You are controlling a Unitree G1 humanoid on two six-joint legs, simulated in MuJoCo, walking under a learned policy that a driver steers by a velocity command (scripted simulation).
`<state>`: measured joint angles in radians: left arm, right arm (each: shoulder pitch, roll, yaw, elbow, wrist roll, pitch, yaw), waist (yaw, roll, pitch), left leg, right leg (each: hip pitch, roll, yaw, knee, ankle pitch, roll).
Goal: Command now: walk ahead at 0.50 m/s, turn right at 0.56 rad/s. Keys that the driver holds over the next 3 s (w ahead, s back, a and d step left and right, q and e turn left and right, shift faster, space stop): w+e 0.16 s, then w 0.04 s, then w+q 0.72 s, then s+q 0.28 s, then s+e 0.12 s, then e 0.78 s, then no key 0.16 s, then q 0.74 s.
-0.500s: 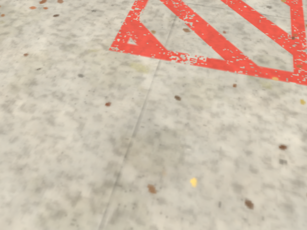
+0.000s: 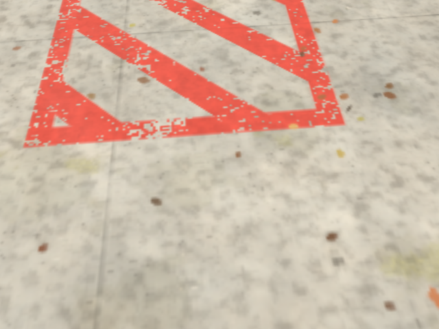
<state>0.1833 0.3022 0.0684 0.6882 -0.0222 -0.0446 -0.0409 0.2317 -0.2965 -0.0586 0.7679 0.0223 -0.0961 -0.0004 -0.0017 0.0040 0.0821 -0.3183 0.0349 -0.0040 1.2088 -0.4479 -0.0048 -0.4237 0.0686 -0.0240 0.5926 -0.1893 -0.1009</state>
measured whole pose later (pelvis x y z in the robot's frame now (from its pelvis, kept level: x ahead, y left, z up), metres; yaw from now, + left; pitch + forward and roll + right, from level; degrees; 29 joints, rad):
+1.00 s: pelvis +0.58 +0.00 +0.01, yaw +12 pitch +2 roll -1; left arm 0.11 0.27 0.05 0.65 0.01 -0.10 -0.01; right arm 0.35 -0.31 -0.06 0.74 0.02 -0.01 -0.02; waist -0.04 0.03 0.02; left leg -0.36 -0.07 -0.13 1.13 -0.49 0.00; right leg -0.35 0.04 0.00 0.48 -0.16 -0.01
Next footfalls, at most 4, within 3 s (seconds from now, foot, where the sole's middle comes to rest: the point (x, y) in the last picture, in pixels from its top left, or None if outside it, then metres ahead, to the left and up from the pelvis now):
0.40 left None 0.43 0.11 -0.76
0.88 right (260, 242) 0.69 -0.09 -0.76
1.32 left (178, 230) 0.74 0.18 -0.76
1.68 right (262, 248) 0.67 -0.09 -0.76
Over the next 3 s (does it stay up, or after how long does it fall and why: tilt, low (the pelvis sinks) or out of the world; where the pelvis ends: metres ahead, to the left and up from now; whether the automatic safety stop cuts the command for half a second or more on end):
stays up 0.62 0.06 0.02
